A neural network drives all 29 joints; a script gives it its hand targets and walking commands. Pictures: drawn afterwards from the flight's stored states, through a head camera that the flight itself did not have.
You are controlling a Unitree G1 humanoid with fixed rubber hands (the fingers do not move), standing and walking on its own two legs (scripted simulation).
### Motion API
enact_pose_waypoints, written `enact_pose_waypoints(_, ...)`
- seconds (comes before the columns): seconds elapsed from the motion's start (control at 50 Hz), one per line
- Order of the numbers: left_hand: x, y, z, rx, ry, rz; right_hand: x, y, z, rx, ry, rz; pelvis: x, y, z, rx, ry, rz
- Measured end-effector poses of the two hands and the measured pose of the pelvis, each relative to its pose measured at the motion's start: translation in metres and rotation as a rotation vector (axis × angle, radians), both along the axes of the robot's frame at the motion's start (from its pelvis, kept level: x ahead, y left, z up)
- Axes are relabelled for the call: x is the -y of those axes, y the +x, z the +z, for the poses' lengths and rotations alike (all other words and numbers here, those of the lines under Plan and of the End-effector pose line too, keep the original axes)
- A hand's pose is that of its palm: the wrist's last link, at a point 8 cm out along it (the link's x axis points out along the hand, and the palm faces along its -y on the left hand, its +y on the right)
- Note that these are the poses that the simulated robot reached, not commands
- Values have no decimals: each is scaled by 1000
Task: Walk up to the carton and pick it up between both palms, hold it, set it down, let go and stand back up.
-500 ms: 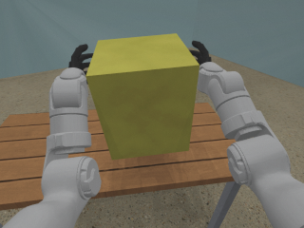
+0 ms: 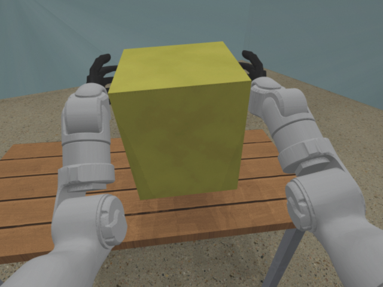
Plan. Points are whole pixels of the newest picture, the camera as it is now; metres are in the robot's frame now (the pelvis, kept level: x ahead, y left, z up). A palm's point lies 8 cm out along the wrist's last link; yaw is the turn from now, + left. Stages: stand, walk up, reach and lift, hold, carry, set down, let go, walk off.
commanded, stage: hold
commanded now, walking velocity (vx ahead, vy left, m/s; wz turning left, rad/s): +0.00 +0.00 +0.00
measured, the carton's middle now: (181, 120) +0.38 +0.00 +0.24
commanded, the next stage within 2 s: none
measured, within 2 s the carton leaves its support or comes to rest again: neither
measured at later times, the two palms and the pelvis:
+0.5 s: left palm (96, 94) +0.38 +0.16 +0.30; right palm (252, 87) +0.38 -0.14 +0.31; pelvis +0.01 +0.00 +0.00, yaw +0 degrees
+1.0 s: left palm (93, 90) +0.37 +0.16 +0.31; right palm (252, 84) +0.37 -0.14 +0.32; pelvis +0.00 -0.01 +0.00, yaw +0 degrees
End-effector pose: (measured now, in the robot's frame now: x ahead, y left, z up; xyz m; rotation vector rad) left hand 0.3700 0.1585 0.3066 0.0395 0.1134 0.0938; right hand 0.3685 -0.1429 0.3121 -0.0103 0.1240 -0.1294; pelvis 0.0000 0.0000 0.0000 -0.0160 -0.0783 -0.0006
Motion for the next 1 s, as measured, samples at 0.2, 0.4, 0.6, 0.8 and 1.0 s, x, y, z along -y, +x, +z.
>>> enact_pose_waypoints(0.2, -8, 2, -2, -19, -6, 10, -8, 6, -1, -20, -25, 14, 1, 1, 0, -7, 1, -6)
enact_pose_waypoints(0.4, -9, 6, -1, -8, 3, 7, -9, 9, 2, -12, -20, 12, 3, 6, 0, -3, -1, 8)
enact_pose_waypoints(0.6, -1, 2, -7, -6, 13, -2, 0, 3, -5, -12, -4, 4, 2, 6, 0, 12, -2, 2)
enact_pose_waypoints(0.8, -2, -2, 1, -13, -7, 13, -2, 1, -5, -20, -6, 12, 5, -1, 0, 10, 3, -5)
enact_pose_waypoints(1.0, -6, 1, 6, -5, -4, 3, -6, 3, 5, -14, -16, 6, 6, -1, 0, -7, 1, 4)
